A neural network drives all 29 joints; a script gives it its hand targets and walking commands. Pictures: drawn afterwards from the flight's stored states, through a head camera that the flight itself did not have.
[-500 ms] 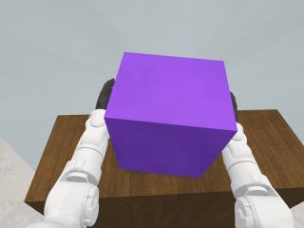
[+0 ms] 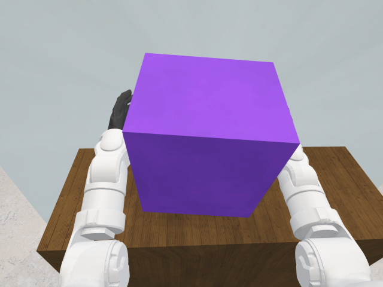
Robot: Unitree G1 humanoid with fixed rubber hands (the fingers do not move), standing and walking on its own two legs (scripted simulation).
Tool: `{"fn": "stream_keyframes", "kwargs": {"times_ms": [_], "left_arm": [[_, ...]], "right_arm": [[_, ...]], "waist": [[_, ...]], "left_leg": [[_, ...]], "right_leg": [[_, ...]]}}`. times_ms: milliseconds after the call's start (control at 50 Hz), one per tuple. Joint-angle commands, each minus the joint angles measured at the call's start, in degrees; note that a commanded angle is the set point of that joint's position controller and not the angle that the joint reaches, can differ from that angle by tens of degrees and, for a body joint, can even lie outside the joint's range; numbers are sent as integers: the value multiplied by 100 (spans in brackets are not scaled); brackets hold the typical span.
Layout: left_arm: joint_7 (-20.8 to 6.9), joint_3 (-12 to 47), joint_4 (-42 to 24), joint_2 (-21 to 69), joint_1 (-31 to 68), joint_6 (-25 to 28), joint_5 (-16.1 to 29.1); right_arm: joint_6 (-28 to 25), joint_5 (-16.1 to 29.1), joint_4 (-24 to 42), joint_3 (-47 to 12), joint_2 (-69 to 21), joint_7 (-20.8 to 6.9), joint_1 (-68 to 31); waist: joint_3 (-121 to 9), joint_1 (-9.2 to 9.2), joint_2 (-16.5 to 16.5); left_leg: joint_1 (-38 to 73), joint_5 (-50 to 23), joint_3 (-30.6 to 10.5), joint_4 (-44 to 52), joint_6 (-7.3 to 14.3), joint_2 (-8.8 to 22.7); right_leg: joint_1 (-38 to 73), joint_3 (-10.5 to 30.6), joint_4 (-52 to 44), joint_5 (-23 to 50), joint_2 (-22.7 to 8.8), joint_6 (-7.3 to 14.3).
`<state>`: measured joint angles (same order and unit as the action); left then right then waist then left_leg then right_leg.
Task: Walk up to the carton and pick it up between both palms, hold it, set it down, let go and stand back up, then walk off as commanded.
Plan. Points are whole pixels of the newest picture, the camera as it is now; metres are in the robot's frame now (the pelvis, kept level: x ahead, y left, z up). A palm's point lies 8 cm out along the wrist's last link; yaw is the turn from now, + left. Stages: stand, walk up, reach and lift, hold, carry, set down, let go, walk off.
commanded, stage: reach and lift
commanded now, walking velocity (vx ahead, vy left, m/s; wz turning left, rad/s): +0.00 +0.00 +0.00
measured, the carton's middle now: (202, 143) +0.37 -0.04 +0.13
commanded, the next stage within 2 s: hold in 1.74 s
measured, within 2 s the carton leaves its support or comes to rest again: neither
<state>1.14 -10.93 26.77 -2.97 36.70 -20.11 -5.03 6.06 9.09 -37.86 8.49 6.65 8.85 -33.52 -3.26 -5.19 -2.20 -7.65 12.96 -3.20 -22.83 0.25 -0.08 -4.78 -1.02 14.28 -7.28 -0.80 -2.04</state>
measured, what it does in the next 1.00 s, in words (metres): stands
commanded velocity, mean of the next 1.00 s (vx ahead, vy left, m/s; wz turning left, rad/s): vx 0.00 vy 0.00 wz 0.00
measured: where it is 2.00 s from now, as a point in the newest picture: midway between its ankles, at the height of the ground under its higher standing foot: outside the picture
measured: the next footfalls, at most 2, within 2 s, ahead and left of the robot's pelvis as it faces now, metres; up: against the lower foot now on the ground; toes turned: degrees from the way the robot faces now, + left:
none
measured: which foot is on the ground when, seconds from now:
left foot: down 0.00-1.00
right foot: down 0.00-1.00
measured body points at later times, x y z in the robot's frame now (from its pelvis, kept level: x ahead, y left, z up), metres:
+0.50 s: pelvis -0.02 -0.01 +0.00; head -0.07 +0.02 +0.45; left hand +0.39 +0.13 +0.20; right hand +0.37 -0.22 +0.19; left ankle -0.01 +0.11 -0.75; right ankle +0.01 -0.15 -0.75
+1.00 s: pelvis -0.01 +0.00 +0.00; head -0.08 +0.02 +0.44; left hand +0.38 +0.15 +0.23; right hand +0.37 -0.19 +0.23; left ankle -0.01 +0.11 -0.75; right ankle +0.01 -0.15 -0.75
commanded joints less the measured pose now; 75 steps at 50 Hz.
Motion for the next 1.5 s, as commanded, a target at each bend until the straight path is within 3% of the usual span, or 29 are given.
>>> {"fn": "stream_keyframes", "kwargs": {"times_ms": [0,120,340,520,700,800,900,1120,1300,1480], "left_arm": [[-623,2903,-921,4040,4182,50,349],[-571,2606,-802,4112,4367,-173,386],[-500,2154,-600,3913,4766,-572,261],[-516,2249,-944,3899,5224,-875,490],[-713,2226,-1201,3678,5278,-1256,544],[-743,2312,-1352,3726,5461,-1437,618],[-715,2206,-1234,3778,5629,-1570,617],[-515,2055,-963,3843,5980,-1709,759],[-509,1780,-838,3636,6085,-1795,787],[-646,1723,-1194,3311,5990,-1910,885]], "right_arm": [[-238,204,2096,-2371,-3116,-805,-5641],[-144,271,2306,-2363,-3283,-922,-6309],[299,552,1963,-2417,-3562,-940,-6843],[695,949,2030,-2516,-3774,-773,-7138],[1244,1327,2039,-2526,-3707,-488,-7024],[1494,1517,2102,-2454,-3592,-432,-7104],[1637,1580,1948,-2305,-3454,-513,-7338],[1762,1801,1879,-2250,-3372,-710,-7935],[1944,1936,1710,-2198,-3420,-667,-8054],[2257,2226,2274,-2398,-3616,-374,-7898]], "waist": [[-2234,-154,525],[-2844,17,171],[-2752,272,55],[-3184,160,142],[-3005,-6,254],[-2931,-68,447],[-2773,-9,519],[-3163,210,488],[-3186,304,348],[-3532,230,148]], "left_leg": [[1059,-2091,25,220,-494,-139],[955,-1757,81,294,-337,-168],[612,-1180,191,446,-135,-271],[555,-1486,187,282,-135,-345],[417,-1707,173,237,-196,-409],[467,-1821,98,206,-293,-367],[449,-1636,39,263,-335,-291],[543,-1814,2,193,-400,-187],[351,-1856,76,206,-319,-269],[115,-2032,127,149,-223,-424]], "right_leg": [[384,-254,68,1144,476,130],[515,-234,81,1027,487,102],[674,-112,58,740,434,61],[938,-38,132,1244,434,-9],[1168,23,153,1581,414,-77],[1006,14,160,1385,496,-7],[754,-8,133,938,553,94],[450,7,139,715,660,162],[675,68,147,1045,662,125],[1353,229,277,2129,557,-52]]}}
